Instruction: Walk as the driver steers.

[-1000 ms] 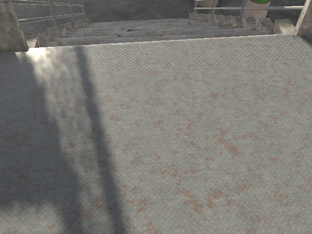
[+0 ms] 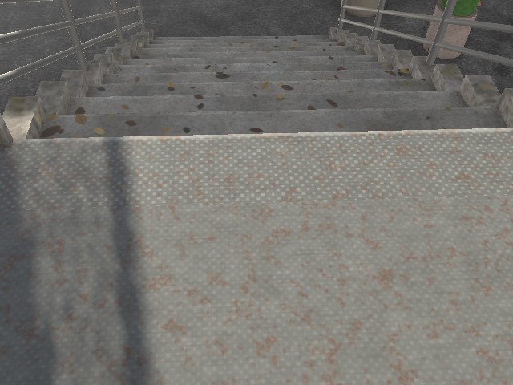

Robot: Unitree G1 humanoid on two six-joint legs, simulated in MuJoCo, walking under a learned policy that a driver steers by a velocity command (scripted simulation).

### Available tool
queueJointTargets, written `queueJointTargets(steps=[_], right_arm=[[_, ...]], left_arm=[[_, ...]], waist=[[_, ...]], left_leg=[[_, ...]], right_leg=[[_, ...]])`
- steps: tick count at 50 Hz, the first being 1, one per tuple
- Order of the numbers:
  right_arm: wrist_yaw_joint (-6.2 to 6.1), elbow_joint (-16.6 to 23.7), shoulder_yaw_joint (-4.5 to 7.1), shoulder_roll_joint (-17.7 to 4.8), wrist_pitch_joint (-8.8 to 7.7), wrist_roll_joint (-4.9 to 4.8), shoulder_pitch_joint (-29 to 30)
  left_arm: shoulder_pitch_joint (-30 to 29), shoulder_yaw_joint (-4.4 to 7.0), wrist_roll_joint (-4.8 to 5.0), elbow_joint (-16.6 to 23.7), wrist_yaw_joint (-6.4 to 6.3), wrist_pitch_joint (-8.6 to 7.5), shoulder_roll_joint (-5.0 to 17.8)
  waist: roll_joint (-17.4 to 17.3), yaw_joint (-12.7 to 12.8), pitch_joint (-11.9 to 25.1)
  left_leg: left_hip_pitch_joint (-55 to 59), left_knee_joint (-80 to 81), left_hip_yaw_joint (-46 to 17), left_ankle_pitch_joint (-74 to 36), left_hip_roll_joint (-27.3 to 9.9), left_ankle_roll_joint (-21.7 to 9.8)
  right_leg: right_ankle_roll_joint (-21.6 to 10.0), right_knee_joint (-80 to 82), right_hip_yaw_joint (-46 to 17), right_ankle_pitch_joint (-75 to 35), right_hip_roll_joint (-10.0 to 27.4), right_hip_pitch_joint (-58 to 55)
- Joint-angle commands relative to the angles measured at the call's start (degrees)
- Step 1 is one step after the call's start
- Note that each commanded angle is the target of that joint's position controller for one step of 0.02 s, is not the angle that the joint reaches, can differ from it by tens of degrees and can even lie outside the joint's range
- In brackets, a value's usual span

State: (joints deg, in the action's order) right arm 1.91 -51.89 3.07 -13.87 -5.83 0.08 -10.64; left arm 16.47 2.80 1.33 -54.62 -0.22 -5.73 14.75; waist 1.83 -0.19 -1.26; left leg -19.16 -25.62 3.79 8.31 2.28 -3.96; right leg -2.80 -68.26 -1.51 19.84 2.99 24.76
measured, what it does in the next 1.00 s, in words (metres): walks ahead, turning left: right foot, then left foot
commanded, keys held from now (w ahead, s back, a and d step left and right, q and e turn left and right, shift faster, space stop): w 0.28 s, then w+q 0.72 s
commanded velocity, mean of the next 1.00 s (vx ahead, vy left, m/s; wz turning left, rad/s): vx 0.50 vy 0.00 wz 0.30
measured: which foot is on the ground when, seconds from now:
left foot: down 0.00-0.42, up 0.44-0.94, down 0.96-1.00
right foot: up 0.00-0.40, down 0.42-0.98, up 1.00-1.00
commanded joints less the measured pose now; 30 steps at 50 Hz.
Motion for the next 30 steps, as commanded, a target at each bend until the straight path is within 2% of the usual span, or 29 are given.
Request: queueJointTargets(steps=[1,4,6,10,15,17,18,19,20,21,22,23,24,25,26,27,28,29,30], right_arm=[[0.11,1.3,0.79,-4.8,-0.95,0.34,-1.8],[-0.88,0.0,1.42,-7.4,-1.0,0.2,-4.4],[-1.54,-0.7,1.44,-7.7,-0.59,0.03,-6.2],[-2.1,-2.0,1.35,-8.2,-0.12,-0.54,-9.5],[-2.25,-4.6,1.61,-8.5,0.95,-1.02,-14.3],[-2.52,-5.0,1.93,-9.1,1.5,-1.28,-14.2],[-2.62,-4.8,2.16,-9.7,1.74,-1.38,-13.4],[-2.65,-4.4,2.35,-10.4,1.95,-1.45,-11.9],[-2.59,-3.8,1.98,-9.4,2.1,-1.31,-10.6],[-2.49,-2.3,1.01,-7.0,1.98,-0.58,-9.7],[-2.32,-1.6,-0.95,0.4,0.99,-0.81,-16.6],[-2.11,-2.6,-0.05,-3.8,0.0,-2.0,-15.9],[-2.14,-1.3,1.18,-7.7,-0.28,-3.19,-11.6],[-2.43,-0.6,1.31,-7.7,-0.13,-3.07,-8.4],[-2.75,-0.3,1.64,-6.9,0.31,-2.44,-6.7],[-2.85,-0.5,2.06,-5.9,1.23,-2.21,-7.6],[-2.75,-0.7,2.03,-4.4,2.11,-2.25,-8.7],[-2.7,-0.5,1.97,-3.1,2.84,-2.27,-9.0],[-2.74,0.1,2.1,-2.8,3.41,-2.2,-8.3]], left_arm=[[2.6,1.34,-0.32,2.9,-0.5,0.53,3.1],[-2.2,1.59,-0.87,4.7,-0.77,1.36,3.2],[-6.4,1.66,-1.12,6.0,-0.65,1.3,3.0],[-13.9,1.13,-0.78,7.9,0.09,0.83,1.8],[-22.0,0.6,-0.18,10.9,1.58,0.21,2.0],[-22.0,0.84,-0.1,11.7,2.18,-0.42,3.0],[-20.0,1.19,-0.1,11.4,2.29,-0.72,4.0],[-16.0,1.87,-0.19,10.4,2.2,-1.02,5.3],[-7.6,3.24,-0.37,7.8,1.8,-1.19,7.8],[3.7,4.56,-1.33,5.5,1.16,-1.33,11.9],[9.1,5.65,-2.07,4.3,1.0,-0.79,16.7],[9.2,4.17,-1.73,4.4,1.01,-0.67,11.4],[4.2,3.09,-1.39,5.2,0.84,-0.75,8.1],[-0.3,2.41,-1.33,6.0,0.81,-0.8,6.1],[-3.7,2.0,-1.55,6.0,1.01,-0.93,4.6],[-5.8,1.57,-1.96,5.9,1.12,-1.2,3.1],[-6.5,1.62,-2.13,5.5,1.17,-1.29,2.9],[-6.3,1.82,-2.14,5.0,1.06,-1.47,3.2],[-6.1,2.08,-2.16,4.6,0.83,-1.61,4.0]], waist=[[-5.9,1.2,3.7],[-4.6,0.9,0.8],[-4.3,-0.1,0.0],[-4.9,-2.5,-1.5],[-5.0,-5.0,-4.0],[-5.7,-3.7,-3.9],[-6.4,-2.3,-2.9],[-7.1,0.3,-0.7],[-6.3,4.3,4.4],[-2.5,8.5,13.3],[12.0,6.2,21.7],[12.0,7.2,24.0],[8.8,6.4,15.1],[5.1,4.8,10.1],[3.2,3.2,6.1],[4.0,1.2,4.1],[4.6,0.2,3.1],[4.0,-0.4,2.2],[3.4,-0.8,1.2]], left_leg=[[9.4,16.2,-17.3,-6.9,-15.4,-10.0],[8.8,18.8,-14.0,-9.7,-15.3,-10.6],[10.5,19.3,-12.2,-10.4,-14.7,-9.7],[12.2,19.5,-8.1,-9.8,-12.8,-7.6],[19.7,16.2,-8.9,-9.5,-15.7,-7.4],[21.8,13.3,-10.7,-12.1,-17.1,-6.9],[21.9,11.4,-11.4,-14.8,-17.4,-6.4],[21.0,7.5,-11.2,-21.6,-16.7,-5.7],[18.3,-1.4,-9.4,-27.6,-13.6,-4.2],[7.5,-17.5,-6.7,-18.6,-9.7,-2.0],[-15.2,-39.0,-3.1,11.1,-0.1,2.2],[-20.8,-48.1,-11.4,24.3,-1.0,1.9],[-24.9,-50.9,-11.5,20.8,-4.1,1.1],[-23.7,-49.6,-10.0,15.7,-7.1,0.8],[-21.4,-46.5,-9.6,12.0,-8.8,0.8],[-18.2,-44.0,-10.1,9.6,-10.3,0.6],[-15.9,-42.9,-9.9,8.3,-10.6,0.6],[-15.5,-42.2,-9.6,7.4,-10.9,0.7],[-16.6,-41.3,-9.7,5.7,-10.9,0.9]], right_leg=[[-0.1,2.3,-2.6,-4.3,5.6,8.6],[1.5,9.6,-2.0,-10.4,6.2,13.4],[2.2,16.0,-1.7,-16.5,6.1,16.0],[2.3,28.8,0.4,-25.6,4.0,14.1],[1.5,36.5,1.0,-22.5,2.3,14.9],[0.5,39.0,0.6,-18.6,1.5,12.7],[0.0,40.0,0.9,-16.8,0.7,9.1],[-0.8,41.2,2.1,-15.9,-0.9,2.4],[-2.1,42.0,3.1,-16.5,-2.1,-9.7],[-5.5,39.5,-4.7,-17.5,5.8,-28.0],[-13.2,44.1,-29.0,-9.1,20.6,-48.7],[-13.9,49.5,-38.3,-3.5,21.9,-47.7],[-11.0,50.4,-29.4,-3.0,20.3,-40.4],[-9.1,52.1,-21.8,-5.3,18.1,-32.0],[-8.0,54.7,-16.4,-7.8,16.0,-24.5],[-7.0,56.9,-11.5,-10.1,14.0,-19.7],[-6.9,58.5,-8.5,-11.4,13.3,-16.7],[-7.2,59.6,-5.9,-13.7,13.1,-15.1],[-7.5,60.5,-3.5,-15.9,13.0,-14.5]])
Keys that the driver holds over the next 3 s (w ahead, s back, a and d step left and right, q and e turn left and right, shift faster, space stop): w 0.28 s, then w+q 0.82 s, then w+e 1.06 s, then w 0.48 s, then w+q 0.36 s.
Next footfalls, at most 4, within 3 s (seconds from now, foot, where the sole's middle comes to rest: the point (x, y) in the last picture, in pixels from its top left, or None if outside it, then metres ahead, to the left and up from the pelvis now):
0.42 right None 0.40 -0.16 -0.77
0.96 left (204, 329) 0.62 0.15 -0.77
1.56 right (227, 198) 1.08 0.10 -0.77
2.00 left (164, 156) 1.26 0.33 -0.77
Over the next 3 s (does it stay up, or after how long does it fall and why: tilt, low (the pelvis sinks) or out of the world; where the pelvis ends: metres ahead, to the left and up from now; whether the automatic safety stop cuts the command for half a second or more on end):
stays up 1.59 0.07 -0.20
